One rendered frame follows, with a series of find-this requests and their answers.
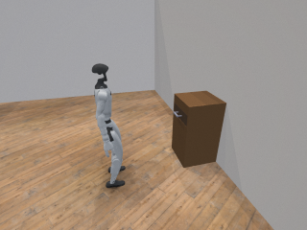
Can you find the robot right upper arm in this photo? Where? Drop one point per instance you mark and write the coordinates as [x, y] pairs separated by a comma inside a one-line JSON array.
[[101, 103]]

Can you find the robot right forearm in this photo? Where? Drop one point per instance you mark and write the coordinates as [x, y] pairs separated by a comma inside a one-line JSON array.
[[102, 126]]

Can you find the robot head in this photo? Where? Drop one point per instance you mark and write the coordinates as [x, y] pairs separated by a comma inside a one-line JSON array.
[[100, 69]]

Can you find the handle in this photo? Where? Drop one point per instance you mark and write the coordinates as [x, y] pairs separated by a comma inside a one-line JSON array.
[[175, 112]]

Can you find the right robot hand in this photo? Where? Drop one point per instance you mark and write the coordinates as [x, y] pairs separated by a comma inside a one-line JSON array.
[[108, 146]]

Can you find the drawer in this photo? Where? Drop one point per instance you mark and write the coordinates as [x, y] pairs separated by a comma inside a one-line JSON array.
[[179, 112]]

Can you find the humanoid robot torso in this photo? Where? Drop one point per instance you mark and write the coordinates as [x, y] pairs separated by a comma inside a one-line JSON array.
[[108, 107]]

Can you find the cabinet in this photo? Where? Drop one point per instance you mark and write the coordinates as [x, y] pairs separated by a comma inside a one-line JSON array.
[[197, 142]]

